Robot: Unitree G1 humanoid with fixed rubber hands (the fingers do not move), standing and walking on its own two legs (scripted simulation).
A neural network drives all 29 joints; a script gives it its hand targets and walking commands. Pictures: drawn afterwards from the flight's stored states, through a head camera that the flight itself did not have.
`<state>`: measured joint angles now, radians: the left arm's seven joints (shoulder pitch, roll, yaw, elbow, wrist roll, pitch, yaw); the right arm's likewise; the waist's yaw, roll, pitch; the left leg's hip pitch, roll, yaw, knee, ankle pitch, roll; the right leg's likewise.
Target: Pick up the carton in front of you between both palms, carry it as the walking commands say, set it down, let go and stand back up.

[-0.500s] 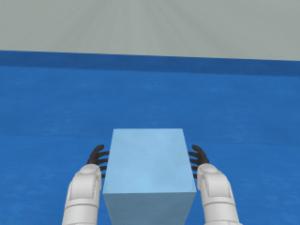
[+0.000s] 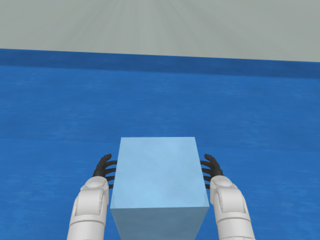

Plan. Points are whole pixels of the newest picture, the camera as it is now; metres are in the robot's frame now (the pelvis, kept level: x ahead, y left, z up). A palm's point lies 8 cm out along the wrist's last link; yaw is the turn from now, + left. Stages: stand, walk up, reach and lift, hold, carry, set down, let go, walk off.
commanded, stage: carry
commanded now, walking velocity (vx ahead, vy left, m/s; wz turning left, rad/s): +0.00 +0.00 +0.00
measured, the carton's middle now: (158, 191) +0.31 +0.00 -0.04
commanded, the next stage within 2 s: hold in 0.28 s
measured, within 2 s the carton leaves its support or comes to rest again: neither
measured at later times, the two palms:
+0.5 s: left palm (104, 179) +0.29 +0.14 +0.05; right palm (221, 182) +0.28 -0.16 +0.05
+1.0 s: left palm (109, 172) +0.33 +0.14 +0.02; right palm (215, 173) +0.33 -0.16 +0.02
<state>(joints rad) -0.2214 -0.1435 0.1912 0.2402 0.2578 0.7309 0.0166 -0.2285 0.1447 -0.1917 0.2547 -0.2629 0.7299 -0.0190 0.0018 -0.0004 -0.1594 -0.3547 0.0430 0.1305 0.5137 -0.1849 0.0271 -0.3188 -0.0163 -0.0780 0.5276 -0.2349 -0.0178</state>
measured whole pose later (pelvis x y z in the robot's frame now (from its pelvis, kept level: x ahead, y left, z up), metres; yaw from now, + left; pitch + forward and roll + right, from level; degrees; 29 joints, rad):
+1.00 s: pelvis +0.00 -0.01 +0.00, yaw -2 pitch -6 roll +0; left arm -0.49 -0.21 0.47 0.47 0.41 0.57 -0.03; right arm -0.50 0.20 -0.48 0.50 -0.42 0.55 0.04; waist 0.02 -0.02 0.11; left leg -0.22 0.01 0.06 0.55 -0.23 0.02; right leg -0.20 0.00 -0.04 0.57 -0.28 -0.03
